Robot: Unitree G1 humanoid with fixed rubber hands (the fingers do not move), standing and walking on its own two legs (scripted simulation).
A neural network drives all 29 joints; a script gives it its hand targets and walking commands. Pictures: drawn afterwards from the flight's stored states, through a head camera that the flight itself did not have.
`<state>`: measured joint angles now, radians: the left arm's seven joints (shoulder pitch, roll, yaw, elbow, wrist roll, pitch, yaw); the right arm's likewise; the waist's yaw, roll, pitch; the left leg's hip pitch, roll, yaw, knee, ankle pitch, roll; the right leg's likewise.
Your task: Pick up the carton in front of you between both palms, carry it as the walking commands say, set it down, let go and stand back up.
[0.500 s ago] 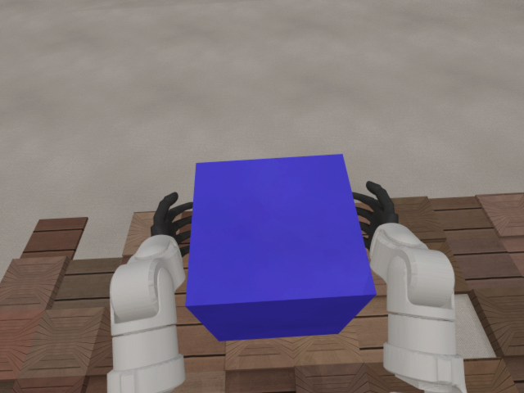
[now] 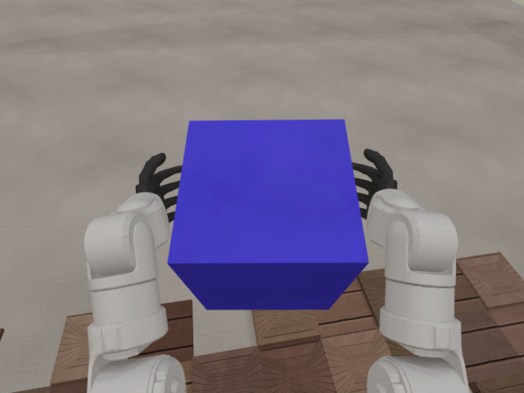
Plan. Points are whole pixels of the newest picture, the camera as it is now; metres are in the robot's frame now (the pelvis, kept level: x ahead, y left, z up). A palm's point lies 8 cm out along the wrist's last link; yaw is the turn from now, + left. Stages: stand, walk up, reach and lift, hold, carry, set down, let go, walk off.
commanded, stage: carry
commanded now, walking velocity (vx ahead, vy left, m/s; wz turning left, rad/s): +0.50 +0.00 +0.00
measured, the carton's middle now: (267, 226) +0.37 -0.02 +0.09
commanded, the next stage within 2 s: none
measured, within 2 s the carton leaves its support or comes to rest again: neither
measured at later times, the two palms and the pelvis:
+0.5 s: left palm (187, 124) +0.63 +0.12 +0.11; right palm (327, 108) +0.66 -0.17 +0.12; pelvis +0.30 -0.06 +0.01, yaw +1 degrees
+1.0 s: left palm (191, 92) +0.89 +0.14 +0.04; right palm (299, 86) +0.87 -0.16 +0.06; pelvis +0.65 +0.00 +0.00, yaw -1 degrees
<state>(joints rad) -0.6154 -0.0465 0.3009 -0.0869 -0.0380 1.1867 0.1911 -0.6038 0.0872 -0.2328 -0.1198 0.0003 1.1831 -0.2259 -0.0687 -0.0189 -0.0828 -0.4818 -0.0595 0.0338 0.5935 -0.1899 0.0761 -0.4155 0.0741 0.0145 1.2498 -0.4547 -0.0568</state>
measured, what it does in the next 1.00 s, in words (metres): walks ahead: right foot, then left foot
